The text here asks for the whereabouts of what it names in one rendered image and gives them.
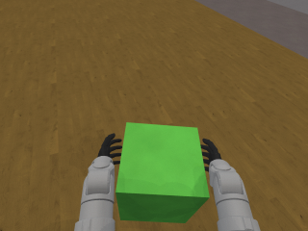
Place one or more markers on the robot right hand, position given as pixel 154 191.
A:
pixel 212 153

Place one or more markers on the robot left hand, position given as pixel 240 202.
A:
pixel 105 149

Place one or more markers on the robot left forearm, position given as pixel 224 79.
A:
pixel 98 197

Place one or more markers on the carton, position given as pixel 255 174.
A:
pixel 161 176

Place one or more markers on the robot right forearm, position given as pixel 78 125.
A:
pixel 234 213

